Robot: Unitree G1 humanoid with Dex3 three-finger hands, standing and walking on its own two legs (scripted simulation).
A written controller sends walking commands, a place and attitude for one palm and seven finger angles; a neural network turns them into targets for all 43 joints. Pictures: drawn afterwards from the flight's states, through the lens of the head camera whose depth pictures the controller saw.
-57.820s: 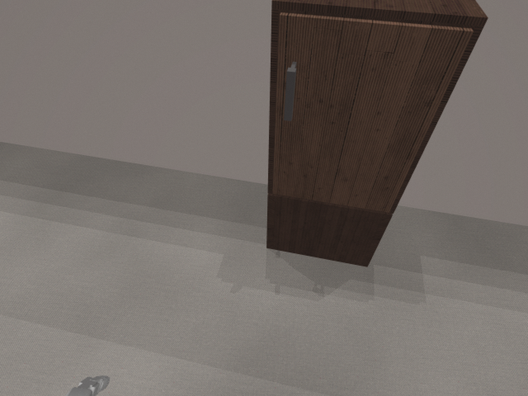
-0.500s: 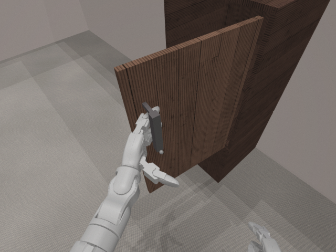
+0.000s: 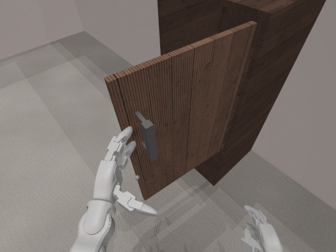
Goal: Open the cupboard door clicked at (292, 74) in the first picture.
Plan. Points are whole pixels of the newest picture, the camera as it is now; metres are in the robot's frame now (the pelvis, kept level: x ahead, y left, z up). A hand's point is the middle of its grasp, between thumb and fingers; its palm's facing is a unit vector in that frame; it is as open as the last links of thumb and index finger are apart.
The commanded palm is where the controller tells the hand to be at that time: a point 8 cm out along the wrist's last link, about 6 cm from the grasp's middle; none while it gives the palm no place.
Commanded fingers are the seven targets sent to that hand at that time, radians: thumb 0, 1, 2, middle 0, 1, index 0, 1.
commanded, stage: slide the hand sideways off the handle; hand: left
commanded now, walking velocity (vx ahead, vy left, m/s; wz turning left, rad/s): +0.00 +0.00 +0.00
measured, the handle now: (146, 137) +0.37 +0.09 +0.08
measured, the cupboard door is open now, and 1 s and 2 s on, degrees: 83 83 83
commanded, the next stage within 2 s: draw the hand back to the body in 0.42 s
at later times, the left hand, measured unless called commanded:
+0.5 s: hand (115, 197) +0.21 +0.13 +0.07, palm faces +0.00 -1.00 -0.06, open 16.3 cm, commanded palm +0.19 +0.18 +0.07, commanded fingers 0.00 -0.50 0.30 -0.15 -0.30 -0.15 -0.30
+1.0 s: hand (83, 191) +0.21 +0.18 +0.12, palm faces +0.03 -1.00 -0.09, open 16.3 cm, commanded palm +0.17 +0.24 +0.12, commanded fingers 0.00 -0.32 0.38 -0.16 -0.30 -0.16 -0.30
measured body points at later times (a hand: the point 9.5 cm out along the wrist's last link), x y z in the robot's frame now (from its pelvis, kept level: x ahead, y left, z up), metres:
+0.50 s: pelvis +0.01 -0.01 -0.01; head +0.04 -0.03 +0.44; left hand +0.21 +0.18 +0.08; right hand +0.20 -0.23 -0.09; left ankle +0.00 +0.12 -0.71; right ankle +0.02 -0.10 -0.71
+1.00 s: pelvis +0.01 +0.01 +0.00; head +0.01 -0.01 +0.45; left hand +0.20 +0.23 +0.12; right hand +0.20 -0.21 -0.07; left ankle +0.00 +0.12 -0.71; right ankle +0.02 -0.10 -0.71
